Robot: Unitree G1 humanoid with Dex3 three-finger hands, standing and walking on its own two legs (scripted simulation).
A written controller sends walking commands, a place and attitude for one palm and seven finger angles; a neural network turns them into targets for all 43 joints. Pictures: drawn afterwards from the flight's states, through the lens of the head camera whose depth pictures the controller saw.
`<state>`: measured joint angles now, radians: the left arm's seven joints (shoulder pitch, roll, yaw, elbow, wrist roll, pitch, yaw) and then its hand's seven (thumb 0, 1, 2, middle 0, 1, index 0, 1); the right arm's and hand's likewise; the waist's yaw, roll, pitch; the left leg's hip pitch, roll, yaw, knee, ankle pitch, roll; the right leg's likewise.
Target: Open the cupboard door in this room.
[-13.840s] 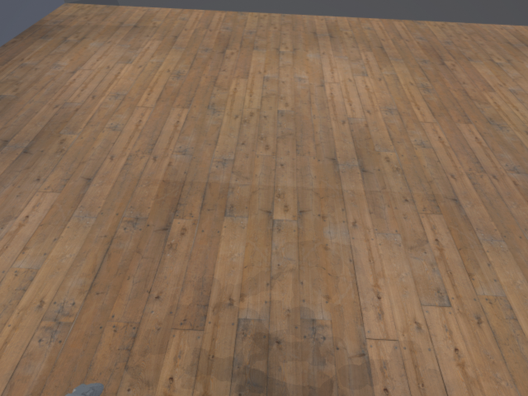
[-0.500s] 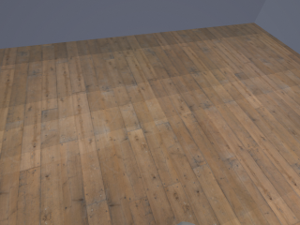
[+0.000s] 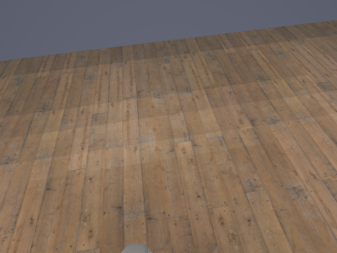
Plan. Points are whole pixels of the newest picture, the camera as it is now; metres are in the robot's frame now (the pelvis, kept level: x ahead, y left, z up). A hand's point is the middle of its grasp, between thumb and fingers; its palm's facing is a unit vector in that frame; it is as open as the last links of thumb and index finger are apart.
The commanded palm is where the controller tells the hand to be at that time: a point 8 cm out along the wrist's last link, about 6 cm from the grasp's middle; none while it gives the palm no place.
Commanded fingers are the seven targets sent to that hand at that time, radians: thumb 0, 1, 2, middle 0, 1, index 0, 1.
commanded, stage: turn or walk to find it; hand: left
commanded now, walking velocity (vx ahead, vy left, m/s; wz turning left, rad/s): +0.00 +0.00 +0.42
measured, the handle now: out of the picture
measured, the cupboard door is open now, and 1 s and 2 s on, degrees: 0 0 0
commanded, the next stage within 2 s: none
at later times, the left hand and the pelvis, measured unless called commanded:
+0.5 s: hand out of the picture +0.00 +0.27 -0.17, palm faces +0.23 -0.94 -0.26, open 7.4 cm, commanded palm none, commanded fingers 0.00 0.90 0.90 -0.20 -0.30 -0.20 -0.30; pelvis -0.02 +0.05 +0.00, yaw +11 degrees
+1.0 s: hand out of the picture -0.07 +0.20 -0.16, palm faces +0.43 -0.87 -0.25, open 7.4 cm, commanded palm none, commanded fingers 0.00 0.90 0.90 -0.20 -0.30 -0.20 -0.30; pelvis -0.04 +0.00 +0.00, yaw +25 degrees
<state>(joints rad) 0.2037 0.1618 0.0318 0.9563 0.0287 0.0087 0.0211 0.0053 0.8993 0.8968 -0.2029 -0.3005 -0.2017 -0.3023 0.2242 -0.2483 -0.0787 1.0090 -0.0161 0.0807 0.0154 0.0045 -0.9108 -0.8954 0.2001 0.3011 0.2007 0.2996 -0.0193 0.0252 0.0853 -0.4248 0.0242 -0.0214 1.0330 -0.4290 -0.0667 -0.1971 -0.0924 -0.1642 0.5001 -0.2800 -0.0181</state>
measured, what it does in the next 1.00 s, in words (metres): steps on the spot, turning left: left foot, then right foot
